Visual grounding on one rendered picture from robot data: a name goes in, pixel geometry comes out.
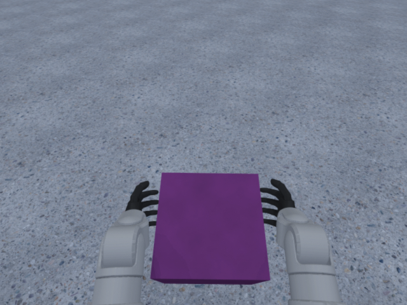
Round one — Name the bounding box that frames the carton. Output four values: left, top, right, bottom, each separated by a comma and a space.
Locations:
150, 173, 270, 285

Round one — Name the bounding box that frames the right robot forearm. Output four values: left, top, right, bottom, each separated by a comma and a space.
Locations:
276, 207, 346, 305

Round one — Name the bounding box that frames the left robot hand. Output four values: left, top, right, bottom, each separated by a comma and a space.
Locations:
125, 181, 159, 226

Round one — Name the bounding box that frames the left robot forearm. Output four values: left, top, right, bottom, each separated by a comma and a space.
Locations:
92, 209, 149, 305

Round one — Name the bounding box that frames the right robot hand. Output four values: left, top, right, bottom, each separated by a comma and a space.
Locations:
260, 179, 296, 227

